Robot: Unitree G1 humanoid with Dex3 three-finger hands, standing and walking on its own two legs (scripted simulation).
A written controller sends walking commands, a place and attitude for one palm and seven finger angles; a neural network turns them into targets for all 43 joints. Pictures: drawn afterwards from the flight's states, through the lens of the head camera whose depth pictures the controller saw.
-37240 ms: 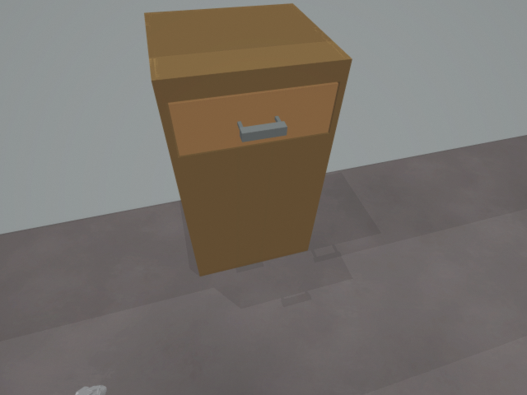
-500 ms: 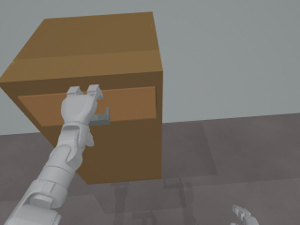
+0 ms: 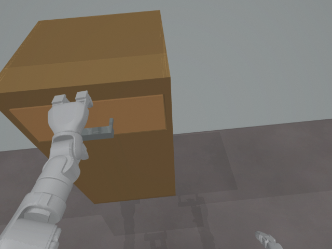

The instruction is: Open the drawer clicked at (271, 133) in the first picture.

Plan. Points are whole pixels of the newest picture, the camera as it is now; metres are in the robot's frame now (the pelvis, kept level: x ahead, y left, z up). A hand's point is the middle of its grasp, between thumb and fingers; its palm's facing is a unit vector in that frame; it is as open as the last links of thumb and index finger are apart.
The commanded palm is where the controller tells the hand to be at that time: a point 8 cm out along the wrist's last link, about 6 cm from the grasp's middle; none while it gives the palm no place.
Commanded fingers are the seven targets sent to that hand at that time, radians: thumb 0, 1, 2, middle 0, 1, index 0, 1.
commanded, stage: re-aim the fingers above the handle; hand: left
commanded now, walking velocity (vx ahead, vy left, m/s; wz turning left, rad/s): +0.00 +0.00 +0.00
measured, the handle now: (93, 128) +0.45 +0.26 -0.01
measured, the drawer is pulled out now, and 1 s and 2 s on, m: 0.00 0.00 0.00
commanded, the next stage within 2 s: lower the fingers behind the handle in 0.12 s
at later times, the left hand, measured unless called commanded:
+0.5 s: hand (80, 138) +0.38 +0.26 +0.05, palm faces +0.04 +0.06 -1.00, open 13.8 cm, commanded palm +0.35 +0.24 +0.09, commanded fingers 0.00 -0.50 0.30 -0.30 -1.20 -0.30 -1.20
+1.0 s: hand (98, 143) +0.39 +0.23 +0.01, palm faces +0.08 +0.02 -1.00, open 13.8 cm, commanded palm +0.36 +0.23 +0.06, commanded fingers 0.00 -0.50 0.30 -0.30 -1.20 -0.30 -1.20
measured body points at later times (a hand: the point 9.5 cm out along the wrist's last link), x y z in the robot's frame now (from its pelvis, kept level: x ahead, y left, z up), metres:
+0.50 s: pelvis -0.01 +0.00 +0.00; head +0.02 -0.02 +0.45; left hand +0.37 +0.25 +0.10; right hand +0.14 -0.23 -0.13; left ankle -0.01 +0.11 -0.72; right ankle -0.02 -0.09 -0.72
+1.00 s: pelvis -0.01 +0.01 -0.02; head +0.04 -0.01 +0.43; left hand +0.38 +0.22 +0.06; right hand +0.10 -0.25 -0.15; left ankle -0.01 +0.11 -0.72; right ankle -0.02 -0.09 -0.72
